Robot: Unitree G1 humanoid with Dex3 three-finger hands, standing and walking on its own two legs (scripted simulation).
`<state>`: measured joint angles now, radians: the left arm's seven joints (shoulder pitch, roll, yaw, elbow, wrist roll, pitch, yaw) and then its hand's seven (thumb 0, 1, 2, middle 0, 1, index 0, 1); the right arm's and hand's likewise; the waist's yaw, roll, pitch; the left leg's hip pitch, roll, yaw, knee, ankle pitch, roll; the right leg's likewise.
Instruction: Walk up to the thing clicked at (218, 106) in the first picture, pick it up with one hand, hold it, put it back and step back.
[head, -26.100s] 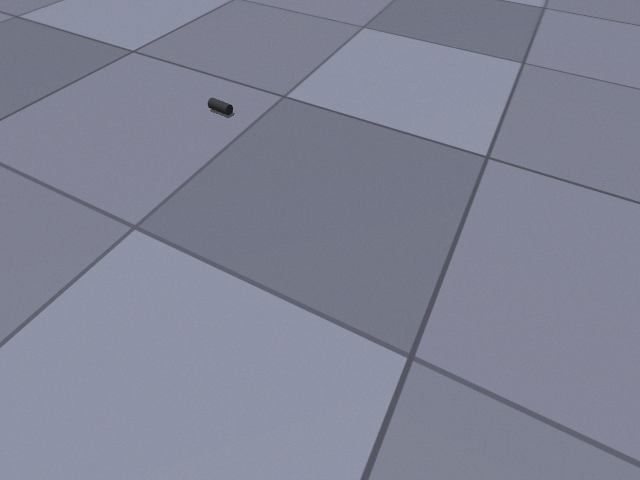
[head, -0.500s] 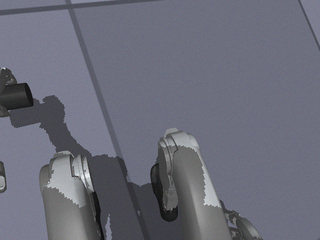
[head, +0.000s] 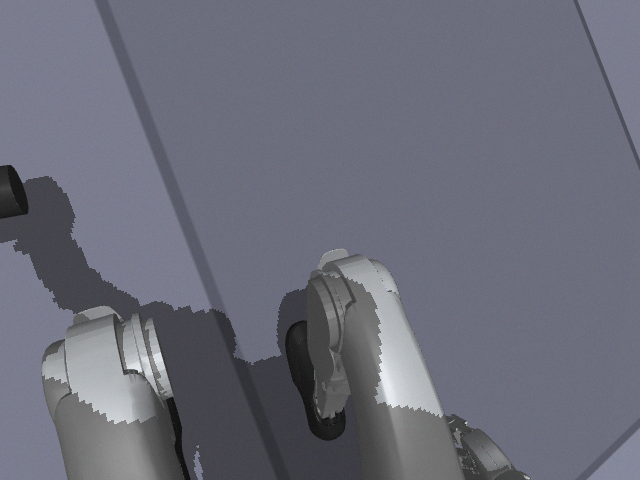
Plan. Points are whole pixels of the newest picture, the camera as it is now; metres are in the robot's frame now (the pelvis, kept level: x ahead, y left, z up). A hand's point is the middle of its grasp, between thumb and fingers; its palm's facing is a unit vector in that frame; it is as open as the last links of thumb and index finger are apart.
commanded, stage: rest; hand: left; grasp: from above
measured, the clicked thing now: out of the picture +0.47 +0.33 -0.22
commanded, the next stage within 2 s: open in 1.24 s
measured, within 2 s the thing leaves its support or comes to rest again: rests again in 1.56 s
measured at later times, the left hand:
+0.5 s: hand out of the picture +0.47 +0.32 -0.23, palm faces -0.44 -0.12 -0.89, open 8.8 cm
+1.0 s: hand out of the picture +0.46 +0.32 -0.25, palm faces -0.44 -0.13 -0.89, open 8.7 cm
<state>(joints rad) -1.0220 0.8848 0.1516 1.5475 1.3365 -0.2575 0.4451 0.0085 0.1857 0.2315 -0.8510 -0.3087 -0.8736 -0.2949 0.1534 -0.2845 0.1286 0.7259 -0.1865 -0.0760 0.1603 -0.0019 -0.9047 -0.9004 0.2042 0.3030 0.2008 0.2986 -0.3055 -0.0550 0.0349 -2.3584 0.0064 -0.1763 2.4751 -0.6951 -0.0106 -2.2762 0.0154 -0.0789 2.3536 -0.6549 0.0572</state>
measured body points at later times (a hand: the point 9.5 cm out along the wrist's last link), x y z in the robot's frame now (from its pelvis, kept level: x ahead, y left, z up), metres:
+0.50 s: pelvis +0.00 +0.00 -0.01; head +0.27 +0.10 +0.33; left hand +0.48 +0.32 -0.18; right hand +0.04 -0.27 -0.08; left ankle +0.07 +0.13 -0.28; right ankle +0.11 -0.13 -0.28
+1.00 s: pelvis +0.00 +0.01 -0.02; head +0.27 +0.12 +0.32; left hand +0.48 +0.32 -0.20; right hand +0.03 -0.26 -0.07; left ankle +0.07 +0.13 -0.28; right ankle +0.11 -0.13 -0.28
